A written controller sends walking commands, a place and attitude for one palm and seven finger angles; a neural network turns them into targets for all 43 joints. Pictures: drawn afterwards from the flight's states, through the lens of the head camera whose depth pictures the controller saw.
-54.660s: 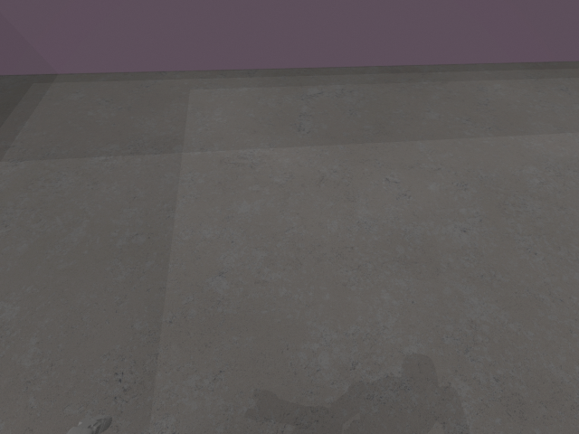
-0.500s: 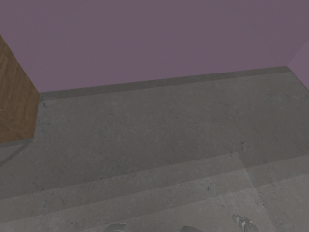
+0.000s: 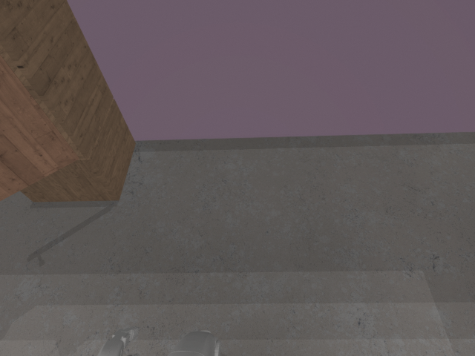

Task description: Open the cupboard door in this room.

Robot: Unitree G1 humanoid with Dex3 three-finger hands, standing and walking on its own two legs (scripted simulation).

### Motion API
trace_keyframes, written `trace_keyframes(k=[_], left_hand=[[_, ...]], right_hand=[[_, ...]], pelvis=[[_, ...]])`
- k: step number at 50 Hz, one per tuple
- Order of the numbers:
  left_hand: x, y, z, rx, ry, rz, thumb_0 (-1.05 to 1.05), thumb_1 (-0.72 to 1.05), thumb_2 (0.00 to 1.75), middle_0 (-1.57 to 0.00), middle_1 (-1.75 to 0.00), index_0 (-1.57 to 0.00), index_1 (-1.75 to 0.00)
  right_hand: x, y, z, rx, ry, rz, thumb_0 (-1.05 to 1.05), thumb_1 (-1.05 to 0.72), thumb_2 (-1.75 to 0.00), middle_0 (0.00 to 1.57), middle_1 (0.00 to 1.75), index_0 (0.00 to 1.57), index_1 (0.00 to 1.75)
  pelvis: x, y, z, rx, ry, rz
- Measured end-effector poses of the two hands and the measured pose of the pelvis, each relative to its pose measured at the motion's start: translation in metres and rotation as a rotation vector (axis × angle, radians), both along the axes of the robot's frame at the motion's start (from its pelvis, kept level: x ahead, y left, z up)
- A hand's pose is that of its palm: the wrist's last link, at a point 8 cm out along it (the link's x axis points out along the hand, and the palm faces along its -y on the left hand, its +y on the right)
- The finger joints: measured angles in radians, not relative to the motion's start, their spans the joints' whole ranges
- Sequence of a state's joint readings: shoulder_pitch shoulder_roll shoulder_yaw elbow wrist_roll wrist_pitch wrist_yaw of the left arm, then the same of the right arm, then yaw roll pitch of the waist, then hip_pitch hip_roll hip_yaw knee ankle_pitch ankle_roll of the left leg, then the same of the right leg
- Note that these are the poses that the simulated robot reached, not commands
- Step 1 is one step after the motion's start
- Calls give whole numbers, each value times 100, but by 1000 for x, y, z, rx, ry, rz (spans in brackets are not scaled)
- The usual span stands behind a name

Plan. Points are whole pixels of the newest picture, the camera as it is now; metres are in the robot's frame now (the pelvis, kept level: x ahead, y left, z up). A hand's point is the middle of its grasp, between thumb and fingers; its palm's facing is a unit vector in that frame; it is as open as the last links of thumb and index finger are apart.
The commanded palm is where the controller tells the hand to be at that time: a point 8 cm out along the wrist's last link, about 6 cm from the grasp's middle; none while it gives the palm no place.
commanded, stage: turn to face it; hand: left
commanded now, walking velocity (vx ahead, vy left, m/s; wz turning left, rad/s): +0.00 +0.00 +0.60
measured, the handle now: out of the picture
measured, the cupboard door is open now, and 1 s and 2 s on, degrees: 40 40 40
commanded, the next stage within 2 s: take the last steps up to it in 0.88 s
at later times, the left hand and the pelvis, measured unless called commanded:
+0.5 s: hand out of the picture +0.02 +0.27 -0.17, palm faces +0.33 -0.91 -0.26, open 7.4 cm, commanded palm none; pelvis +0.01 +0.03 +0.00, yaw +17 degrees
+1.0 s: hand out of the picture -0.02 +0.17 -0.16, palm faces +0.54 -0.80 -0.25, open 7.3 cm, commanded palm none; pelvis +0.04 -0.01 +0.01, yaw +32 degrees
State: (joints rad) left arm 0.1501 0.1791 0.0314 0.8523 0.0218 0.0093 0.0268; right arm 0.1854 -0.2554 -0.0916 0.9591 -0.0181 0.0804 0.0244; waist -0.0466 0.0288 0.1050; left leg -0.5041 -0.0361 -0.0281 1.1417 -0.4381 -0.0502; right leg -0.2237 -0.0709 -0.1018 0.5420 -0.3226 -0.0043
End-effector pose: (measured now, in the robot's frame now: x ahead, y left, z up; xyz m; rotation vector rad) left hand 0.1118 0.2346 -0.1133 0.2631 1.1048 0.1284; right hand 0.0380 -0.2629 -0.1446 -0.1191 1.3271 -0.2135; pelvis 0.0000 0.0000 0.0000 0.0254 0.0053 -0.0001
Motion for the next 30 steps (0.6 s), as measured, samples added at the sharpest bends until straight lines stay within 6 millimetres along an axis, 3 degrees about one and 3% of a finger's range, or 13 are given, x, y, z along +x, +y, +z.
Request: trace_keyframes(k=[7, 13, 16, 23, 30], left_hand=[[-55, 7, -12, -40, 71, 146, 0, 91, 90, -21, -30, -20, -30], [-112, 44, -41, -58, 152, 285, 0, 91, 90, -21, -30, -20, -30], [-131, 62, -47, -44, 206, 337, 0, 91, 90, -21, -30, -20, -30], [-124, 79, -26, -32, 139, 399, 1, 91, 90, -20, -30, -20, -29], [-99, 67, -12, -20, 50, 426, 0, 91, 90, -20, -30, -20, -29]], right_hand=[[50, 8, 12, -18, -20, 146, 1, -91, -90, 19, 30, 20, 29], [115, 43, 15, -61, -131, 303, 1, -91, -90, 19, 30, 20, 29], [134, 60, 21, -76, -188, 354, 1, -91, -90, 19, 30, 20, 29], [138, 81, 31, -69, -166, 425, 0, -91, -90, 20, 30, 20, 29], [130, 77, 20, -23, -97, 452, 0, -91, -90, 20, 30, 20, 30]], pelvis=[[3, 1, 3, 13, -6, 112], [6, 24, -15, -12, 0, 194], [4, 31, -17, -16, -2, 217], [6, 35, -1, -39, 2, 283], [15, 22, 1, -37, 5, 355]])
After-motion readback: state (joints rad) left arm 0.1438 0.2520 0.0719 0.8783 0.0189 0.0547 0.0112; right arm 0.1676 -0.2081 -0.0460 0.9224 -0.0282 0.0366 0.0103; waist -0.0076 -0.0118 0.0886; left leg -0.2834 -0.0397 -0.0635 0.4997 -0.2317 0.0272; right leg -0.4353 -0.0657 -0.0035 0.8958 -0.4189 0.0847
